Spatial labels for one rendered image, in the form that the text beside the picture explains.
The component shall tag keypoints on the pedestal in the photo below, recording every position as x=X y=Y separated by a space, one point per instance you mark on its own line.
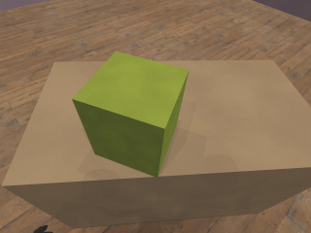
x=242 y=144

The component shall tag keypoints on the carton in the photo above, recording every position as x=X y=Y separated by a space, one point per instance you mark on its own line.
x=130 y=109

